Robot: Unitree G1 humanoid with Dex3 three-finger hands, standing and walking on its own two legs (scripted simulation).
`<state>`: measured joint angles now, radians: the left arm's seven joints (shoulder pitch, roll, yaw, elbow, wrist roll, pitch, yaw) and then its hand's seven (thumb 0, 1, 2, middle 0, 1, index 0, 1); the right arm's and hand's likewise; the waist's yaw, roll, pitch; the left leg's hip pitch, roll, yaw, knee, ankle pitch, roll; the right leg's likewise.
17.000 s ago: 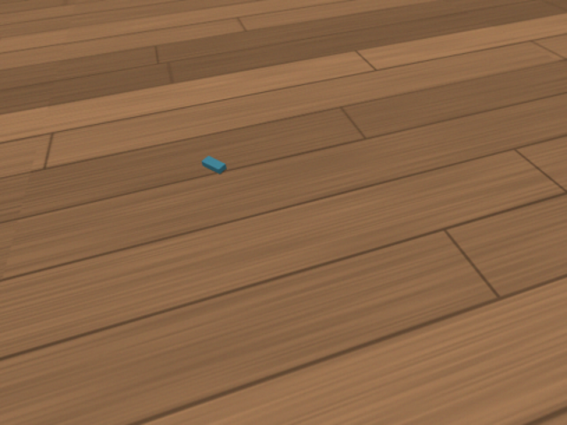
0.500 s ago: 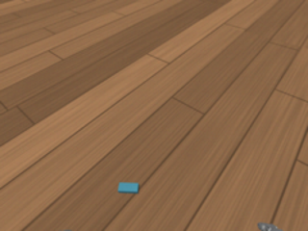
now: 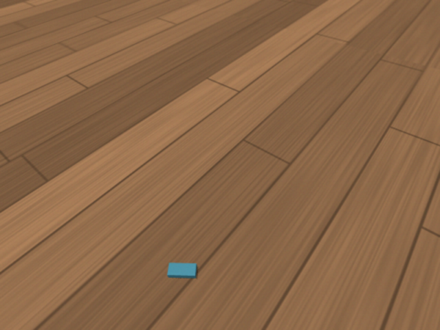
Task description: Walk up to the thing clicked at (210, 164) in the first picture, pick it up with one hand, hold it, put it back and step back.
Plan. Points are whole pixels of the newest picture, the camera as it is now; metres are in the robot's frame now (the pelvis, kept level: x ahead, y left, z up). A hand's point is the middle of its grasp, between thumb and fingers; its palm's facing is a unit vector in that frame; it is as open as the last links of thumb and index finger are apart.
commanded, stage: walk up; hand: left
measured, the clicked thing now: (182, 270) +0.50 +0.24 -0.77
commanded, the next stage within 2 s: stand in 0.16 s
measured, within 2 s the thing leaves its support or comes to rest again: neither
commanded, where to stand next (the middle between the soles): +0.11 +0.02 m, yaw -2 degrees
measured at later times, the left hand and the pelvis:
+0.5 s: hand out of the picture +0.09 +0.25 -0.16, palm faces -0.03 -0.94 -0.34, open 7.4 cm; pelvis +0.01 +0.00 +0.00, yaw +0 degrees
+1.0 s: hand out of the picture +0.08 +0.25 -0.16, palm faces -0.03 -0.94 -0.34, open 7.4 cm; pelvis +0.01 +0.00 +0.00, yaw -1 degrees
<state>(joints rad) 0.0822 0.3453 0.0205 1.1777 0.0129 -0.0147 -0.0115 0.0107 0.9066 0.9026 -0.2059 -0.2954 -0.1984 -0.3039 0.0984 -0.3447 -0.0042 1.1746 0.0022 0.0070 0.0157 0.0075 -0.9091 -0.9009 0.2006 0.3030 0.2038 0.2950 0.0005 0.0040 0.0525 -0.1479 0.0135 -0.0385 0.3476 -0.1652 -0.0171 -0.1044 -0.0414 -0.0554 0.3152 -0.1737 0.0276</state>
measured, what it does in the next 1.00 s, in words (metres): stands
